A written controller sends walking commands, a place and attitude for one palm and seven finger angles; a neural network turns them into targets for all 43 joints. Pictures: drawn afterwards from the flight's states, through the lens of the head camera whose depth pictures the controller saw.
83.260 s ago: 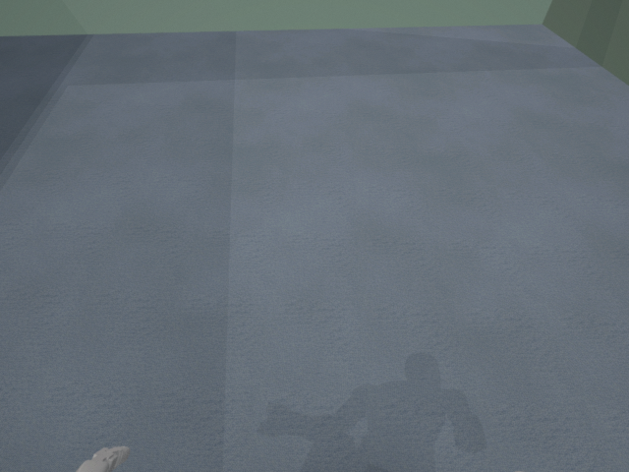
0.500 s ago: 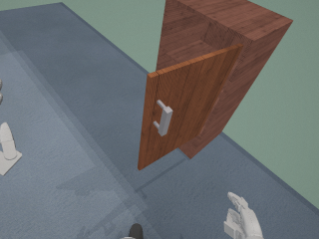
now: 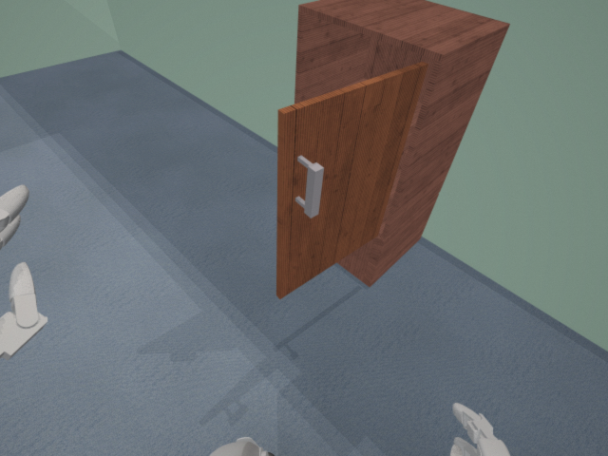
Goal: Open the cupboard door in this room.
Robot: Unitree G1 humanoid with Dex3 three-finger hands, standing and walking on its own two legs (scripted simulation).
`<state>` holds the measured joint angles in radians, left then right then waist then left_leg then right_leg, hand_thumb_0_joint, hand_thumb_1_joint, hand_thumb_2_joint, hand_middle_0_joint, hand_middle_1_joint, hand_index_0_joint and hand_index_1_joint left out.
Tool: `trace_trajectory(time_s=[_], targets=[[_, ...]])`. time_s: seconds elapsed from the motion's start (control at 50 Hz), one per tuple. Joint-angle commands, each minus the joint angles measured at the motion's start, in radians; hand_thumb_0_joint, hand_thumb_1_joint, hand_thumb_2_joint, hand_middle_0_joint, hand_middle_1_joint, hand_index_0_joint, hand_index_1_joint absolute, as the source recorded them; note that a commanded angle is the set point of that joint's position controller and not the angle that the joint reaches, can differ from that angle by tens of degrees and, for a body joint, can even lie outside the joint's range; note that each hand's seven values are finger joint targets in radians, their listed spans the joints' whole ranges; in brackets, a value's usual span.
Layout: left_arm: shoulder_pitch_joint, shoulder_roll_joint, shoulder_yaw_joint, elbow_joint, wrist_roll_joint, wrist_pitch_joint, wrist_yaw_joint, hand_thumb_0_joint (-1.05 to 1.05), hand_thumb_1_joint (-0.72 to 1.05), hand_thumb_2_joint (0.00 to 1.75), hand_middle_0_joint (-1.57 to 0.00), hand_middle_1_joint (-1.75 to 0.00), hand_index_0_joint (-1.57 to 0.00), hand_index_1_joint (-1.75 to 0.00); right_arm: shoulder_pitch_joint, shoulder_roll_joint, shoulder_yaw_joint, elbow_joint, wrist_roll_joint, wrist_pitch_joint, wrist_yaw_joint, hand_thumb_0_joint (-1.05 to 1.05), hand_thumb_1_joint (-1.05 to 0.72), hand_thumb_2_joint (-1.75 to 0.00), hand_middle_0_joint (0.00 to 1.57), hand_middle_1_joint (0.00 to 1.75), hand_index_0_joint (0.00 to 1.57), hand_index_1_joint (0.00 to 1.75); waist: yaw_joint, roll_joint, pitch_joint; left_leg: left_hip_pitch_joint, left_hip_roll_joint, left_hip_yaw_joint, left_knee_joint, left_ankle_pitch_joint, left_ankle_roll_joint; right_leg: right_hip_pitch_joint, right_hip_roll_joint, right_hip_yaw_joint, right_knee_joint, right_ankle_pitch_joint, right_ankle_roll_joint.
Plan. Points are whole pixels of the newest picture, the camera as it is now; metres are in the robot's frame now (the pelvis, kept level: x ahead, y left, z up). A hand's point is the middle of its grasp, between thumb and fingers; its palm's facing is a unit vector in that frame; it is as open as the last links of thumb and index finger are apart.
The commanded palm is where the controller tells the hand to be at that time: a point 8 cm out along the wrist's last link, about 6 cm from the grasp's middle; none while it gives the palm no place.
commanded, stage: stop stepping back and stand still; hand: left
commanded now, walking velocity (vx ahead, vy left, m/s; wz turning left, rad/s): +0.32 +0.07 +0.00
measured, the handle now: (307, 186) +0.64 +0.00 -0.02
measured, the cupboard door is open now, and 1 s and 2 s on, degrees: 84 84 84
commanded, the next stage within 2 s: let the arm hang, fingers relaxed in 1.20 s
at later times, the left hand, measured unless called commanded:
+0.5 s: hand out of the picture +0.13 +0.26 +0.19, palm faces +0.44 -0.72 -0.54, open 7.4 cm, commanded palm +0.07 +0.30 +0.19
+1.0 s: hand (8, 342) +0.18 +0.27 +0.17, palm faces +0.43 -0.76 -0.49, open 7.4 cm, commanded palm +0.11 +0.30 +0.19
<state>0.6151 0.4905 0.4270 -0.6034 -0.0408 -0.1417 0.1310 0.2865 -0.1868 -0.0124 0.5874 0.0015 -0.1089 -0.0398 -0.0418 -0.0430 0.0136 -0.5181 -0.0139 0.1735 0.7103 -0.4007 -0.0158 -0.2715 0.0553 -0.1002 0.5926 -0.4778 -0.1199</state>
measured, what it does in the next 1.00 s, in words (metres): steps on the spot: left foot, then right foot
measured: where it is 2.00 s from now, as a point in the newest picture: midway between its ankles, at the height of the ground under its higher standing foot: outside the picture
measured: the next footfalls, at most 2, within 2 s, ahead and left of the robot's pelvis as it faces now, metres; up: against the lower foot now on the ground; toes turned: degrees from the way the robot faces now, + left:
left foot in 0.22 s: -0.06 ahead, +0.16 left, +0.00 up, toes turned +3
right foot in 0.50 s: -0.03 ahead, -0.11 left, +0.00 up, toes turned -6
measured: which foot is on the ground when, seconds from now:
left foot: up 0.00-0.20, down 0.22-0.52, up 0.54-0.76, down 0.78-1.00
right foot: down 0.00-0.20, up 0.22-0.48, down 0.50-1.00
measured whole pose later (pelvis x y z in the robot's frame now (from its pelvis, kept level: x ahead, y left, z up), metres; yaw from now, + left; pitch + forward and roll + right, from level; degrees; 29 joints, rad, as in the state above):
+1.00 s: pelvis -0.03 +0.00 +0.01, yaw -2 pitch +0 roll -1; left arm 0.52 0.39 0.44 -0.43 -0.04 -0.23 0.16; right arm 0.17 -0.20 -0.01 0.61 0.01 -0.13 -0.06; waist 0.01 0.02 0.06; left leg -0.31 0.03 0.06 0.51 -0.19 0.01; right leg -0.18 0.00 -0.08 0.49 -0.31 -0.02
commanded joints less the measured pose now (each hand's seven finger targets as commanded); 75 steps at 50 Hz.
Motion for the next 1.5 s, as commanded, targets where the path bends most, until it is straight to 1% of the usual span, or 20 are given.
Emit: trace_trajectory(time_s=[0.0, 0.06, 0.14, 0.16, 0.18, 0.2, 0.24, 0.44, 0.46, 0.5, 0.52, 0.64, 0.7, 0.82, 0.96, 1.26, 1.28, 1.34, 1.42, 1.48], targets=[[-0.283, 0.263, 0.248, -0.216, 0.019, -0.098, 0.01, 0.0, 0.9, 0.9, -0.2, -0.3, -0.2, -0.3, -0.144, -0.147, -0.071, -0.063, -0.036, -0.027, -0.022, 0.0, -0.9, -0.9, 0.2, 0.3, 0.2, 0.3, -0.042, -0.102, 0.004, 0.005, 0.078, -0.217, 0.905, 0.089, -0.027, -0.588, -0.418, 0.458, -0.446, -0.285, -0.11], [-0.312, 0.186, 0.173, -0.056, 0.028, -0.096, 0.025, 0.0, 0.9, 0.9, -0.2, -0.3, -0.2, -0.3, -0.126, -0.125, -0.071, -0.093, -0.019, -0.034, -0.051, 0.0, -0.9, -0.9, 0.2, 0.3, 0.2, 0.3, -0.018, -0.004, -0.044, 0.154, 0.07, -0.125, 0.509, 0.02, 0.023, -0.497, -0.309, 0.415, -0.482, -0.545, -0.022], [-0.283, 0.098, 0.078, -0.058, 0.023, -0.121, 0.046, 0.0, 0.9, 0.9, -0.2, -0.3, -0.2, -0.3, -0.124, -0.117, -0.025, -0.057, -0.017, -0.09, -0.078, 0.0, -0.9, -0.9, 0.2, 0.3, 0.2, 0.3, 0.008, 0.092, -0.098, 0.357, 0.004, -0.02, -0.244, -0.116, 0.072, -0.172, -0.206, 0.231, -0.199, -0.185, 0.021], [-0.298, 0.085, 0.063, -0.056, 0.022, -0.13, 0.048, 0.0, 0.9, 0.9, -0.2, -0.3, -0.2, -0.3, -0.089, -0.126, -0.023, -0.066, -0.015, -0.099, -0.075, 0.0, -0.9, -0.9, 0.2, 0.3, 0.2, 0.3, -0.009, 0.203, -0.091, 0.403, 0.016, -0.089, -0.393, -0.154, 0.088, -0.162, -0.117, 0.159, 0.03, -0.09, 0.073], [-0.336, 0.075, 0.06, -0.093, 0.025, -0.143, 0.053, 0.0, 0.9, 0.9, -0.2, -0.3, -0.2, -0.3, -0.103, -0.156, -0.032, -0.089, -0.014, -0.107, -0.064, 0.0, -0.9, -0.9, 0.2, 0.3, 0.2, 0.3, 0.0, 0.454, -0.048, 0.454, 0.254, -0.461, -0.497, -0.322, 0.174, -0.358, -0.02, 0.041, 0.349, -0.031, 0.137], [-0.368, 0.111, 0.088, -0.11, 0.04, -0.167, 0.046, 0.0, 0.9, 0.9, -0.2, -0.3, -0.2, -0.3, -0.121, -0.134, -0.025, -0.101, -0.015, -0.12, -0.052, 0.0, -0.9, -0.9, 0.2, 0.3, 0.2, 0.3, 0.003, 0.424, 0.028, 0.328, 0.419, -0.639, -0.539, -0.326, 0.273, -0.466, -0.068, 0.097, 0.586, 0.033, 0.149], [-0.189, 0.137, 0.158, 0.03, 0.042, -0.161, 0.035, 0.0, 0.9, 0.9, -0.2, -0.3, -0.2, -0.3, -0.126, -0.14, -0.059, -0.079, -0.002, -0.105, -0.031, 0.0, -0.9, -0.9, 0.2, 0.3, 0.2, 0.3, 0.02, 0.141, 0.011, 0.283, 0.415, -0.546, -0.502, -0.194, 0.271, -0.453, -0.09, 0.111, 0.68, 0.137, 0.137], [-0.158, 0.112, 0.139, -0.087, 0.026, -0.14, 0.051, 0.0, 0.9, 0.9, -0.2, -0.3, -0.2, -0.3, -0.123, -0.135, -0.046, -0.068, -0.019, -0.07, -0.042, 0.0, -0.9, -0.9, 0.2, 0.3, 0.2, 0.3, 0.03, 0.243, -0.047, 0.096, 0.21, -0.184, -0.244, -0.02, 0.131, 0.167, -0.023, -0.072, -0.073, 0.089, 0.121], [-0.145, 0.108, 0.138, -0.055, 0.028, -0.13, 0.055, 0.0, 0.9, 0.9, -0.2, -0.3, -0.2, -0.3, -0.126, -0.129, -0.046, -0.061, -0.01, -0.065, -0.039, 0.0, -0.9, -0.9, 0.2, 0.3, 0.2, 0.3, 0.035, 0.15, -0.086, 0.051, 0.165, -0.141, -0.073, 0.007, 0.111, 0.268, -0.066, 0.013, -0.14, 0.104, 0.093], [-0.169, 0.165, 0.167, -0.026, 0.027, -0.118, 0.064, 0.0, 0.9, 0.9, -0.2, -0.3, -0.2, -0.3, -0.15, -0.125, -0.058, -0.077, 0.006, -0.059, -0.038, 0.0, -0.9, -0.9, 0.2, 0.3, 0.2, 0.3, 0.039, -0.22, -0.109, -0.217, 0.009, -0.134, 0.439, -0.134, 0.044, 0.357, -0.434, 0.62, -0.28, 0.351, -0.076], [-0.156, 0.157, 0.175, 0.014, 0.028, -0.128, 0.063, 0.0, 0.9, 0.9, -0.2, -0.3, -0.2, -0.3, -0.151, -0.145, -0.06, -0.059, -0.011, -0.059, -0.034, 0.0, -0.9, -0.9, 0.2, 0.3, 0.2, 0.3, 0.034, -0.066, -0.085, -0.228, 0.029, -0.194, 0.51, -0.107, 0.028, 0.34, -0.469, 0.575, -0.264, 0.564, -0.082], [-0.069, 0.139, 0.184, -0.107, 0.014, -0.184, 0.066, 0.0, 0.9, 0.9, -0.2, -0.3, -0.2, -0.3, -0.199, -0.1, -0.041, -0.09, 0.008, -0.023, -0.034, 0.0, -0.9, -0.9, 0.2, 0.3, 0.2, 0.3, 0.039, -0.102, -0.091, 0.101, 0.076, -0.14, 0.071, 0.071, 0.015, 0.152, -0.3, 0.176, -0.194, 0.575, -0.025], [-0.075, 0.126, 0.175, -0.113, 0.0, -0.174, 0.073, 0.0, 0.9, 0.9, -0.2, -0.3, -0.2, -0.3, -0.182, -0.112, -0.049, -0.089, 0.001, -0.045, -0.043, 0.0, -0.9, -0.9, 0.2, 0.3, 0.2, 0.3, 0.035, -0.08, -0.066, 0.285, 0.03, -0.084, -0.15, 0.219, 0.018, 0.066, -0.253, 0.161, -0.224, 0.342, 0.02], [-0.039, 0.127, 0.196, -0.018, 0.001, -0.167, 0.053, 0.0, 0.9, 0.9, -0.2, -0.3, -0.2, -0.3, -0.175, -0.147, -0.048, -0.098, 0.002, -0.052, -0.041, 0.0, -0.9, -0.9, 0.2, 0.3, 0.2, 0.3, 0.049, 0.309, -0.001, 0.211, 0.211, -0.342, -0.417, 0.19, 0.088, 0.04, -0.07, 0.063, -0.031, 0.135, 0.128], [-0.086, 0.059, 0.083, -0.066, 0.0, -0.135, 0.039, 0.0, 0.9, 0.9, -0.2, -0.3, -0.2, -0.3, -0.149, -0.141, -0.043, -0.111, 0.01, -0.064, -0.029, 0.0, -0.9, -0.9, 0.2, 0.3, 0.2, 0.3, 0.035, 0.065, -0.122, 0.298, 0.115, -0.203, -0.266, 0.343, 0.038, 0.14, -0.122, 0.138, -0.194, 0.411, 0.113], [-0.021, 0.078, 0.111, -0.007, -0.023, -0.084, 0.04, 0.0, 0.9, 0.9, -0.2, -0.3, -0.2, -0.3, -0.168, -0.128, -0.023, -0.117, 0.009, -0.015, -0.037, 0.0, -0.9, -0.9, 0.2, 0.3, 0.2, 0.3, 0.04, 0.087, -0.1, 0.34, 0.109, -0.179, -0.277, 0.477, 0.022, 0.125, -0.107, 0.098, -0.233, 0.475, 0.124], [-0.135, -0.085, -0.317, 0.699, 0.068, 0.058, -0.096, 0.0, 0.9, 0.9, -0.2, -0.3, -0.2, -0.3, -0.227, -0.31, -0.066, 0.097, 0.012, -0.065, 0.052, 0.0, -0.9, -0.9, 0.2, 0.3, 0.2, 0.3, 0.007, 0.1, -0.063, 0.229, 0.138, -0.216, -0.134, 0.566, 0.035, 0.043, -0.19, 0.053, -0.077, 0.569, 0.092], [-0.185, -0.129, -0.321, 0.778, 0.069, 0.138, -0.126, 0.0, 0.9, 0.9, -0.2, -0.3, -0.2, -0.3, -0.119, -0.246, -0.056, 0.116, -0.009, 0.016, 0.044, 0.0, -0.9, -0.9, 0.2, 0.3, 0.2, 0.3, 0.032, 0.072, -0.108, 0.203, 0.172, -0.247, -0.197, 0.432, 0.063, 0.03, -0.161, 0.073, -0.078, 0.324, 0.088], [-0.295, -0.109, -0.347, 1.017, 0.073, 0.128, -0.127, 0.0, 0.9, 0.9, -0.2, -0.3, -0.2, -0.3, -0.128, -0.187, -0.014, 0.152, -0.025, 0.068, 0.042, 0.0, -0.9, -0.9, 0.2, 0.3, 0.2, 0.3, 0.036, -0.209, -0.064, 0.207, 0.108, -0.239, -0.171, 0.332, 0.049, 0.009, -0.211, 0.138, -0.156, 0.312, 0.06], [-0.358, -0.115, -0.371, 1.184, 0.064, 0.141, -0.115, 0.0, 0.9, 0.9, -0.2, -0.3, -0.2, -0.3, -0.098, -0.164, -0.004, 0.211, -0.037, 0.103, 0.04, 0.0, -0.9, -0.9, 0.2, 0.3, 0.2, 0.3, 0.018, -0.151, -0.046, 0.275, 0.069, -0.191, -0.149, 0.342, 0.029, -0.025, -0.245, 0.149, -0.16, 0.377, 0.028]])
